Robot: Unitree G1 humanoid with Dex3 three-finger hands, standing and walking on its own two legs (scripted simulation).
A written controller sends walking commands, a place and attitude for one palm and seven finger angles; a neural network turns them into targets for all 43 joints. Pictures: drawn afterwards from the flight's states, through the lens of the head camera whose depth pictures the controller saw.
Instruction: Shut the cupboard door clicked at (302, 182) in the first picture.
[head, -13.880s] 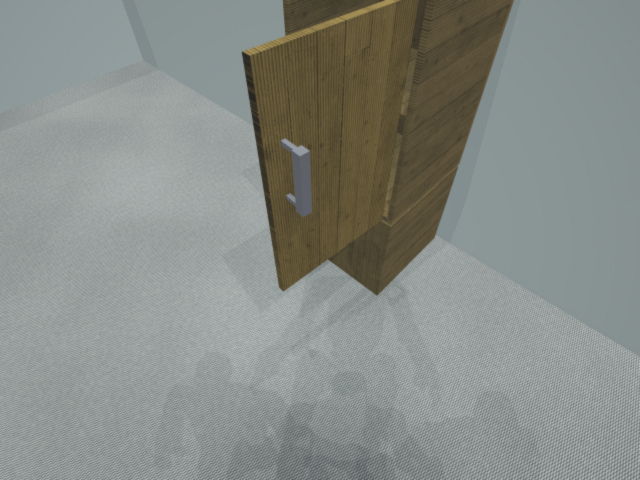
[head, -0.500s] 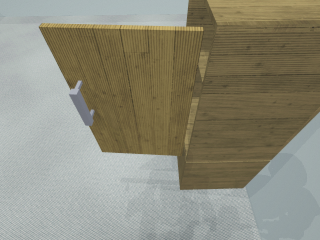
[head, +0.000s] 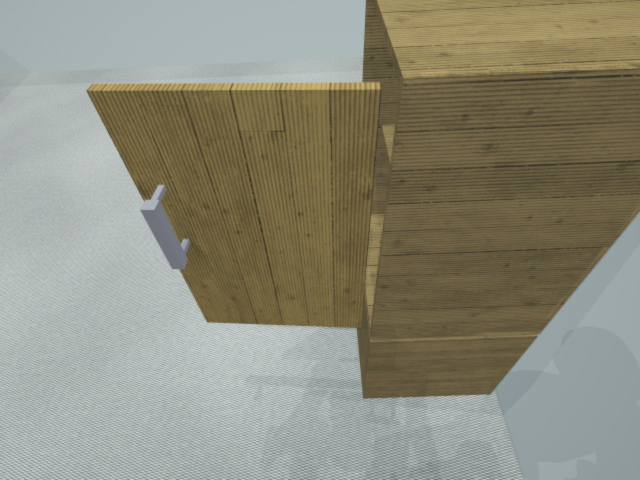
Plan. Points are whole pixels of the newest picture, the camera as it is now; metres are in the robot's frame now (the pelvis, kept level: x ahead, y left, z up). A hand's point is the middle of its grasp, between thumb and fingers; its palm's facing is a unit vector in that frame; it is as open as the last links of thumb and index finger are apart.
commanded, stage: look again from close up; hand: left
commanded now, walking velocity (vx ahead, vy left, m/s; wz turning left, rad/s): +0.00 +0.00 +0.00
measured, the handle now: (170, 228) +0.49 +0.28 +0.02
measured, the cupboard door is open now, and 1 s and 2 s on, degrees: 85 85 85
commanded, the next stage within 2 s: shuffle to correct the standing spot in 0.36 s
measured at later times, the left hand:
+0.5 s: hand out of the picture +0.01 +0.16 -0.17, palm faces +0.02 -0.98 -0.21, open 7.3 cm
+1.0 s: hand out of the picture +0.05 +0.25 -0.18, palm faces +0.07 -0.96 -0.27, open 7.4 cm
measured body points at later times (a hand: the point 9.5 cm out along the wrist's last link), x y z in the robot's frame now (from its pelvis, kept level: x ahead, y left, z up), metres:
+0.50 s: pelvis +0.02 -0.01 +0.00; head +0.04 -0.02 +0.45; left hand +0.01 +0.21 -0.15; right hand +0.01 -0.21 -0.17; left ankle -0.02 +0.12 -0.74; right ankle +0.01 -0.07 -0.74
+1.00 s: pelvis +0.02 +0.05 -0.01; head +0.06 +0.04 +0.44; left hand +0.05 +0.30 -0.16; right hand +0.05 -0.17 -0.17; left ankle -0.02 +0.12 -0.74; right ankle -0.01 -0.06 -0.71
